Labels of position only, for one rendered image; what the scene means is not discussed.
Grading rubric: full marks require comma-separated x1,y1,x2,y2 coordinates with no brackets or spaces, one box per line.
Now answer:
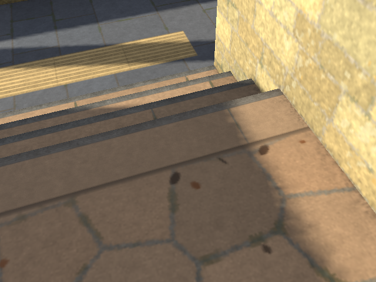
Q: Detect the stairs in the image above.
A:
0,65,261,158

